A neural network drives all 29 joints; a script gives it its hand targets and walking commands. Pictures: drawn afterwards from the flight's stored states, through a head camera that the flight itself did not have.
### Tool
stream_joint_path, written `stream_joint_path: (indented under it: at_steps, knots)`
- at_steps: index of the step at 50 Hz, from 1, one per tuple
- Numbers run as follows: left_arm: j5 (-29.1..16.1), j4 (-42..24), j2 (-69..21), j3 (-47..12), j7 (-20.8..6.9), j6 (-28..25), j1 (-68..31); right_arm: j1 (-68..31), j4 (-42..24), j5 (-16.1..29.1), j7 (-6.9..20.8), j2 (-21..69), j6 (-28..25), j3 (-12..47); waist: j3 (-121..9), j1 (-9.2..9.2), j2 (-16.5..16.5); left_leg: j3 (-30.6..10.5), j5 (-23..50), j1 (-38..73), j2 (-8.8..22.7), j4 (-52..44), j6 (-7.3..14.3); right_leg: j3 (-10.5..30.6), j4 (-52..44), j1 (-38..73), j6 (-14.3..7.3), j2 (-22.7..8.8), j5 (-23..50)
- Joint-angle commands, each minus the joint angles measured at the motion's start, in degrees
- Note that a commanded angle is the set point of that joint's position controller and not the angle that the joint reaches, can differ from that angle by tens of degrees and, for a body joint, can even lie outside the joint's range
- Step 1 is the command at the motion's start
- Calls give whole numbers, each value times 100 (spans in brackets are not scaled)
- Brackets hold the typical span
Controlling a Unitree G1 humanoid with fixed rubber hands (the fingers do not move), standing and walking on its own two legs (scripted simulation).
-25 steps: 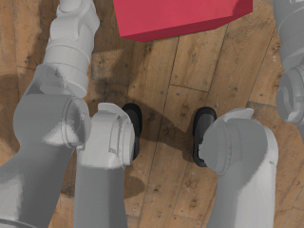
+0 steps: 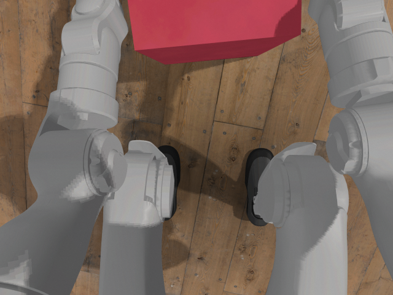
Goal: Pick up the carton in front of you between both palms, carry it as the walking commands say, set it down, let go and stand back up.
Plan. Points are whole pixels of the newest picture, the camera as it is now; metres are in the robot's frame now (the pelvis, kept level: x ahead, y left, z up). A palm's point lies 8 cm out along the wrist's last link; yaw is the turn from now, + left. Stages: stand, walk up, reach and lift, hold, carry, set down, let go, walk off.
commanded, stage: reach and lift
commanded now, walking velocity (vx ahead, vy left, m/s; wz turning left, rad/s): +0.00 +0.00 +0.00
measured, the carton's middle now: out of the picture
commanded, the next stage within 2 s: none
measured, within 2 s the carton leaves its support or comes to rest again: neither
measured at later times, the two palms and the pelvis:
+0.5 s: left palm out of the picture +0.49 +0.13 +0.05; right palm out of the picture +0.50 -0.17 +0.05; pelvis -0.02 +0.02 +0.11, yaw -4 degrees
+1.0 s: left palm out of the picture +0.46 +0.13 +0.20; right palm out of the picture +0.45 -0.17 +0.20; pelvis +0.03 +0.01 +0.23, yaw -5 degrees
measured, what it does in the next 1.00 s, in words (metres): rises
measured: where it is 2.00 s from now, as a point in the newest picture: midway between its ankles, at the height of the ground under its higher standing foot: (210, 196)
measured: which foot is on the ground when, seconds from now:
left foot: down 0.00-1.00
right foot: down 0.00-1.00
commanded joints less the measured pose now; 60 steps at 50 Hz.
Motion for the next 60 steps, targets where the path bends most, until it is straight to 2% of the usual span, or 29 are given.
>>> stream_joint_path:
  at_steps: [1,2,3,4,7,9,12,14,16,21,26,31,37,43,52,60]
  knots:
    - [-766,-1632,-6157,-2356,-1674,1,-3427,-3263,-2317,733,1561,6422,-89,1674,-9803,-49,-1129,892,3238,3454,-518,-803,204,-358,-1055,5965,114,554,4095]
    - [-776,-1821,-6229,-2463,-1674,71,-3482,-3190,-2483,698,1526,6551,1,1718,-10225,-84,-1211,912,3222,3313,-535,-879,176,-357,-1096,6367,117,571,4352]
    - [-753,-2010,-6286,-2600,-1647,130,-3502,-3106,-2588,659,1458,6756,72,1749,-10481,-37,-1223,941,3215,3267,-568,-968,155,-392,-1147,6483,142,597,4413]
    - [-726,-2240,-6275,-2716,-1635,170,-3553,-2906,-2624,574,1403,6879,149,1725,-10597,-103,-1223,953,3146,3253,-587,-1058,137,-425,-1235,6528,163,633,4366]
    - [-497,-2502,-6299,-2848,-1642,298,-3520,-2281,-2325,268,1353,7215,376,1489,-10033,-138,-1066,964,2600,3279,-620,-1418,145,-518,-1668,5843,202,734,3485]
    - [-186,-2236,-6326,-2636,-1654,413,-3286,-1946,-1849,34,1412,7396,511,1212,-9181,-28,-959,934,1996,3311,-616,-1739,208,-583,-2028,4936,205,792,2514]
    - [498,-1535,-6292,-1888,-1678,600,-2795,-1655,-1083,-430,1563,7427,665,550,-7819,184,-862,866,1119,3187,-599,-2227,319,-580,-2532,3865,166,829,1238]
    - [904,-1196,-6207,-1397,-1702,681,-2611,-1614,-707,-765,1655,7284,725,64,-7248,255,-861,810,746,3104,-585,-2514,367,-557,-2806,3500,131,844,730]
    - [1089,-1098,-6242,-1186,-1735,716,-2586,-1605,-543,-979,1698,7250,740,-247,-7195,232,-849,786,617,3179,-593,-2742,379,-559,-3031,3551,104,865,564]
    - [1118,-1196,-6516,-1269,-1884,774,-2681,-1620,-614,-1249,1721,7271,745,-568,-7719,-23,-634,752,648,3579,-626,-3130,326,-580,-3437,4068,56,885,675]
    - [877,-1512,-7003,-1826,-2004,919,-2565,-1509,-1115,-1137,1752,7603,845,-225,-8652,-198,-400,771,998,4297,-666,-3446,247,-633,-3736,4809,55,897,1126]
    - [608,-1880,-7305,-2432,-2081,1043,-2096,-1191,-1736,-743,1787,8084,986,510,-9324,-152,-436,740,1510,4929,-684,-3732,238,-619,-3988,5624,145,905,1716]
    - [478,-1981,-7410,-2795,-2126,1075,-1249,-551,-2121,-487,1736,8439,1051,1058,-9044,-52,-644,604,1774,5297,-676,-4166,289,-513,-4424,6286,244,936,2053]
    - [546,-1824,-7481,-2832,-2168,992,-481,173,-2135,-586,1629,8609,981,1091,-8277,-46,-696,466,1744,5666,-666,-4731,321,-348,-5045,6786,258,937,2050]
    - [747,-1672,-7623,-2826,-2195,877,451,1068,-2120,-834,1572,8693,833,965,-7359,-134,-467,276,1673,6659,-648,-5716,337,-161,-6030,7599,175,904,1945]
    - [833,-1796,-7761,-3033,-2191,859,1310,1802,-2389,-827,1620,8800,804,1211,-6839,-147,-370,82,1917,7820,-567,-6623,376,-47,-6877,8582,125,849,2148]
